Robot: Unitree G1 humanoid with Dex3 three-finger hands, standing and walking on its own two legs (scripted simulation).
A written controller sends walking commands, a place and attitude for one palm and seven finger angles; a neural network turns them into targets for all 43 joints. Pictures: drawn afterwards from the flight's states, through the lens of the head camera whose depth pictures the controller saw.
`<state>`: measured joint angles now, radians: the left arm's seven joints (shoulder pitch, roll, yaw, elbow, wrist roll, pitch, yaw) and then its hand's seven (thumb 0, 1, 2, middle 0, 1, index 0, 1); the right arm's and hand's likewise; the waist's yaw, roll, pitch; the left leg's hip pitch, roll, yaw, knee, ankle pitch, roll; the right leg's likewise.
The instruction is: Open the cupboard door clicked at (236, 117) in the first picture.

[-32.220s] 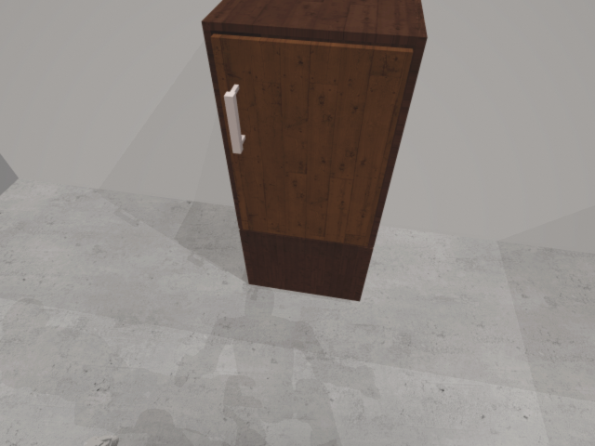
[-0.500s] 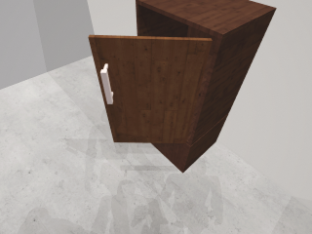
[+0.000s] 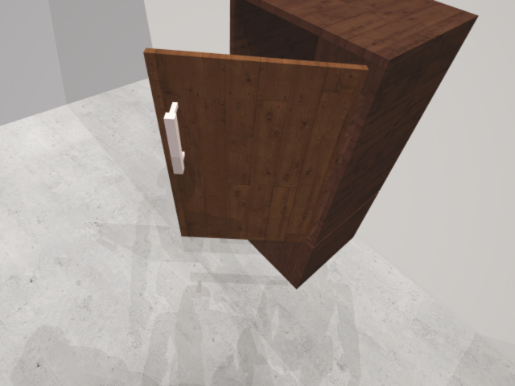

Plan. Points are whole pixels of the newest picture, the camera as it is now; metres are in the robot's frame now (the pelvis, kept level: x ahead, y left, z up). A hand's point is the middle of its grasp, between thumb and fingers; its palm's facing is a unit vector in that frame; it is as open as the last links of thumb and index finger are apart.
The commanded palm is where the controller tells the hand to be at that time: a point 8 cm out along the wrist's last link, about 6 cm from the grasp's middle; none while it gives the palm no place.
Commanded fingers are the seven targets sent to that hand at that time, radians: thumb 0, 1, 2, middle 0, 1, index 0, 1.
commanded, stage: come to a stop and stand still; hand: left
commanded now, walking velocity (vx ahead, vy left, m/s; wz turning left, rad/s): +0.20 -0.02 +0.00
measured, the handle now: (176, 139) +0.56 +0.22 +0.04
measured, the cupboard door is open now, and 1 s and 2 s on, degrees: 47 47 47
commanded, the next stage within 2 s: look again from close up in 0.96 s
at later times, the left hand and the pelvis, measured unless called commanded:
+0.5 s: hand out of the picture +0.12 +0.17 -0.16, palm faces +0.05 -0.98 -0.21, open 7.3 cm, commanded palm none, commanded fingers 0.00 0.90 0.90 -0.20 -0.30 -0.20 -0.30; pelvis +0.02 -0.02 +0.01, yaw +3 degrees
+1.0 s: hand out of the picture -0.01 +0.16 -0.16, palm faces +0.02 -0.98 -0.20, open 7.4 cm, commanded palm none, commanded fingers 0.00 0.90 0.90 -0.20 -0.30 -0.20 -0.30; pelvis +0.02 -0.01 +0.01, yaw +2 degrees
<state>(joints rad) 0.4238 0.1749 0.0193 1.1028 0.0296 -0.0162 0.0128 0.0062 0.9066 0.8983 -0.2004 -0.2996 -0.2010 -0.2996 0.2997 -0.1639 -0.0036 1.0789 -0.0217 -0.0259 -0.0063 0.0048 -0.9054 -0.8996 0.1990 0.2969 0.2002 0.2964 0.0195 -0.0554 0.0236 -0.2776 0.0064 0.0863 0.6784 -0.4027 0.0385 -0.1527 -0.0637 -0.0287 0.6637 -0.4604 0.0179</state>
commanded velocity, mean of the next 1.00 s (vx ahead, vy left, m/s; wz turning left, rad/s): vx -0.03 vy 0.00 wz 0.00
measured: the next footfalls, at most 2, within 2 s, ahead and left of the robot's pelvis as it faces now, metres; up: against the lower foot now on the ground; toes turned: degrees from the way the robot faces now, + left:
right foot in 0.26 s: +0.14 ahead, -0.14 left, +0.00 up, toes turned -4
left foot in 0.54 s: +0.04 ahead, +0.10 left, +0.00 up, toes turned +6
